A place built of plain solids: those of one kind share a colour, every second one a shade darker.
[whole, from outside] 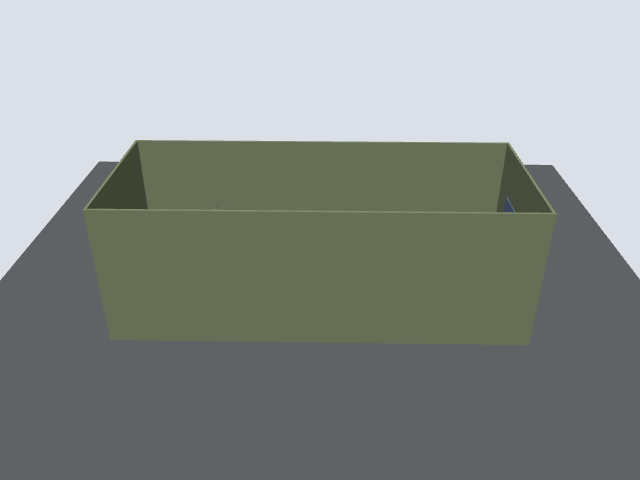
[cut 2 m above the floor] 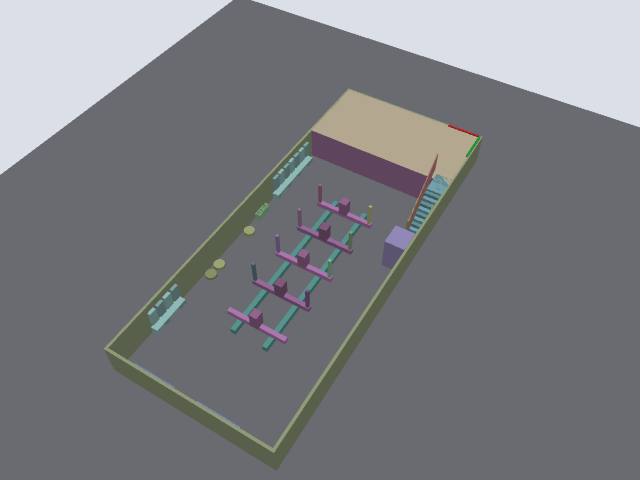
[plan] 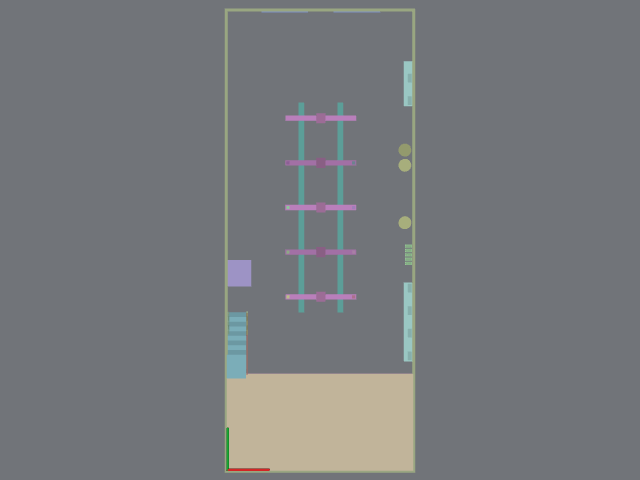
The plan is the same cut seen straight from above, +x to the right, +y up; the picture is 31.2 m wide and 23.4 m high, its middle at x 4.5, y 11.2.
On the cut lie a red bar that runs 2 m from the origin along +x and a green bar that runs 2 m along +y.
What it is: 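A boat hall 9.0 x 22.3 m, 8.0 m high; a lifeboat 12.8 m long and 4.8 m in beam on its cradle down the middle, its keel 1.54 m over the floor; a walk along either side; at the rear a crew gallery 4.7 m deep at 2.91 m over closed stores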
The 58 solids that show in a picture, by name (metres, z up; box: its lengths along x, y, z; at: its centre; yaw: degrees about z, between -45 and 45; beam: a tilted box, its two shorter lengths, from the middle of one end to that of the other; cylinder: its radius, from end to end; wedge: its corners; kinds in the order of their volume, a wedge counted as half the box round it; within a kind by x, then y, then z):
{
 "gal_1": {"box": [9.1, 4.73, 2.96], "at": [4.5, 2.31, 1.43]},
 "wall_1": {"box": [0.15, 22.64, 8.0], "at": [-0.07, 11.17, 3.95]},
 "wall_2": {"box": [9.3, 0.15, 8.0], "at": [4.5, -0.07, 3.95]},
 "wall_3": {"box": [9.3, 0.15, 8.0], "at": [4.5, 22.41, 3.95]},
 "wall_4": {"box": [0.15, 22.64, 8.0], "at": [9.07, 11.17, 3.95]},
 "stair_1": {"box": [0.95, 0.69, 2.75], "at": [0.42, 4.57, 1.33]},
 "stair_2": {"box": [0.95, 0.69, 2.55], "at": [0.42, 4.8, 1.22]},
 "stair_3": {"box": [0.95, 0.69, 2.13], "at": [0.42, 5.26, 1.01]},
 "stair_4": {"box": [0.95, 0.69, 1.92], "at": [0.42, 5.49, 0.91]},
 "stair_5": {"box": [0.95, 0.69, 1.71], "at": [0.42, 5.72, 0.81]},
 "stair_6": {"box": [0.95, 0.69, 1.51], "at": [0.42, 5.95, 0.7]},
 "stair_7": {"box": [0.95, 0.69, 1.3], "at": [0.42, 6.18, 0.6]},
 "stair_8": {"box": [0.95, 0.69, 1.09], "at": [0.42, 6.41, 0.49]},
 "stair_9": {"box": [0.95, 0.69, 0.88], "at": [0.42, 6.64, 0.39]},
 "stair_10": {"box": [0.95, 0.69, 0.67], "at": [0.42, 6.88, 0.29]},
 "stair_11": {"box": [0.95, 0.69, 0.47], "at": [0.42, 7.11, 0.18]},
 "stair_12": {"box": [0.95, 0.69, 0.26], "at": [0.42, 7.34, 0.08]},
 "winch_1": {"box": [1.15, 1.3, 2.35], "at": [0.57, 9.58, 1.12]},
 "beam_1": {"box": [0.28, 10.24, 0.39], "at": [3.59, 12.78, 0.14]},
 "beam_2": {"box": [0.28, 10.24, 0.39], "at": [5.49, 12.78, 0.14]},
 "cross_1": {"box": [3.46, 0.26, 0.3], "at": [4.54, 8.43, 0.49]},
 "cross_2": {"box": [3.46, 0.26, 0.3], "at": [4.54, 10.61, 0.49]},
 "cross_3": {"box": [3.46, 0.26, 0.3], "at": [4.54, 12.78, 0.49]},
 "cross_4": {"box": [3.46, 0.26, 0.3], "at": [4.54, 14.96, 0.49]},
 "cross_5": {"box": [3.46, 0.26, 0.3], "at": [4.54, 17.14, 0.49]},
 "sdoor_1": {"box": [2.28, 0.05, 5.25], "at": [2.78, 22.32, 2.58]},
 "sdoor_2": {"box": [2.28, 0.05, 5.25], "at": [6.3, 22.32, 2.58]},
 "keelblock_1": {"box": [0.46, 0.5, 0.9], "at": [4.54, 8.43, 1.09]},
 "keelblock_2": {"box": [0.46, 0.5, 0.9], "at": [4.54, 10.61, 1.09]},
 "keelblock_3": {"box": [0.46, 0.5, 0.9], "at": [4.54, 12.78, 1.09]},
 "keelblock_4": {"box": [0.46, 0.5, 0.9], "at": [4.54, 14.96, 1.09]},
 "keelblock_5": {"box": [0.46, 0.5, 0.9], "at": [4.54, 17.14, 1.09]},
 "kit_1": {"box": [0.42, 3.85, 0.04], "at": [8.79, 7.21, 0.43]},
 "kit_2": {"box": [0.42, 2.2, 0.04], "at": [8.79, 18.82, 0.43]},
 "kit_3": {"box": [0.19, 0.43, 0.9], "at": [8.88, 5.55, 1.17]},
 "kit_4": {"box": [0.19, 0.43, 0.9], "at": [8.88, 6.11, 1.17]},
 "kit_5": {"box": [0.19, 0.43, 0.9], "at": [8.88, 6.66, 1.17]},
 "kit_6": {"box": [0.19, 0.43, 0.9], "at": [8.88, 7.21, 1.17]},
 "kit_7": {"box": [0.19, 0.43, 0.9], "at": [8.88, 7.75, 1.17]},
 "kit_8": {"box": [0.19, 0.43, 0.9], "at": [8.88, 8.3, 1.17]},
 "kit_9": {"box": [0.19, 0.43, 0.9], "at": [8.88, 8.86, 1.17]},
 "kit_10": {"box": [0.19, 0.43, 0.9], "at": [8.88, 18.0, 1.17]},
 "kit_11": {"box": [0.19, 0.43, 0.9], "at": [8.88, 18.55, 1.17]},
 "kit_12": {"box": [0.19, 0.43, 0.9], "at": [8.88, 19.1, 1.17]},
 "kit_13": {"box": [0.19, 0.43, 0.9], "at": [8.88, 19.65, 1.17]},
 "stair_guard_panel_1": {"wedge": [[0.92, 4.63, 2.73], [0.92, 4.63, 3.85], [0.92, 7.68, -0.02], [0.92, 7.68, 1.1], [0.97, 4.63, 2.73], [0.97, 4.63, 3.85], [0.97, 7.68, -0.02], [0.97, 7.68, 1.1]]},
 "face_1": {"box": [8.1, 0.012, 2.93], "at": [4.95, 4.69, 1.42]},
 "coils_1": {"cylinder": 0.31, "from": [8.64, 12.04, 0.0], "to": [8.64, 12.04, 0.22]},
 "coils_2": {"cylinder": 0.31, "from": [8.64, 14.84, 0.0], "to": [8.64, 14.84, 0.22]},
 "coils_3": {"cylinder": 0.31, "from": [8.64, 15.58, 0.0], "to": [8.64, 15.58, 0.18]},
 "shore3e_1": {"box": [0.16, 0.16, 1.66], "at": [6.14, 14.96, 1.47]},
 "shore3w_1": {"box": [0.16, 0.16, 1.66], "at": [2.94, 14.96, 1.47]},
 "shore0e_1": {"box": [0.16, 0.16, 1.46], "at": [6.14, 8.43, 1.37]},
 "shore0w_1": {"box": [0.16, 0.16, 1.46], "at": [2.94, 8.43, 1.37]},
 "shore2e_1": {"box": [0.16, 0.16, 1.45], "at": [6.14, 12.78, 1.37]},
 "shore2w_1": {"box": [0.16, 0.16, 1.45], "at": [2.94, 12.78, 1.37]},
 "shore1e_1": {"box": [0.16, 0.16, 1.45], "at": [6.14, 10.61, 1.36]},
 "shore1w_1": {"box": [0.16, 0.16, 1.45], "at": [2.94, 10.61, 1.36]}
}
